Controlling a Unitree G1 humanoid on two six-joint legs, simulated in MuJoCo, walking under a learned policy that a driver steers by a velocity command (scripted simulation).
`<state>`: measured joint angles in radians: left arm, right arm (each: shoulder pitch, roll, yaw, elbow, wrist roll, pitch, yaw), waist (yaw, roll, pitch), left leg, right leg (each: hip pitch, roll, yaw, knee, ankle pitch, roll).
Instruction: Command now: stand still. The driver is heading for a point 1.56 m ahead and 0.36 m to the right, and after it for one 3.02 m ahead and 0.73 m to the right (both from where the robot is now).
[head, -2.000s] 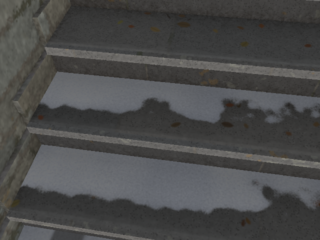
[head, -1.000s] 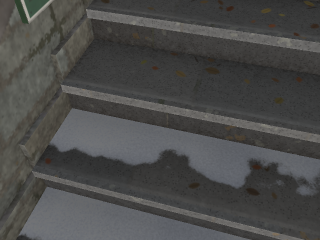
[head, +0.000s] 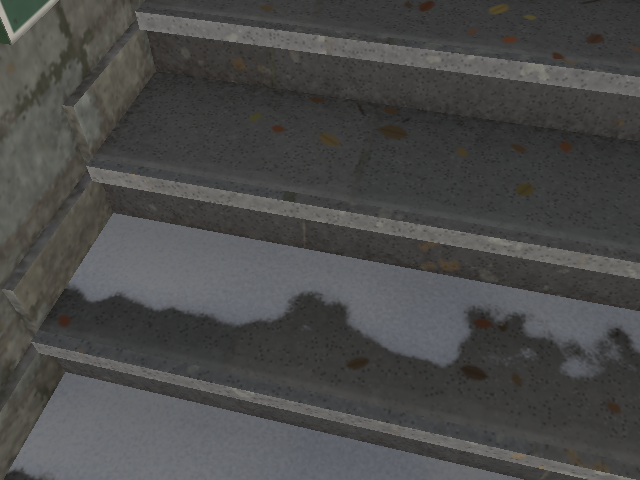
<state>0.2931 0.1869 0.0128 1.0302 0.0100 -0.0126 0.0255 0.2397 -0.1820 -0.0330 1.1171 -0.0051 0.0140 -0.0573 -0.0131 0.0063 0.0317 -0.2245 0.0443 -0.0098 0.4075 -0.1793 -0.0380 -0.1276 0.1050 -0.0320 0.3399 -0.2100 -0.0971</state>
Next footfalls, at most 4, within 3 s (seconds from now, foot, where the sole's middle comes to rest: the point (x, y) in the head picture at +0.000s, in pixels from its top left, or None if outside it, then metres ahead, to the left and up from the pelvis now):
1.62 left None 0.37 0.24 -0.62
2.32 right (332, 349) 0.62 0.00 -0.47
2.74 left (248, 151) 0.98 0.16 -0.31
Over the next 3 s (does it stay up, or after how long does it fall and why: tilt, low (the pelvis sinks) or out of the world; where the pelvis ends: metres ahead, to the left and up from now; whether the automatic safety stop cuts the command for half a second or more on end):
stays up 0.88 0.08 0.43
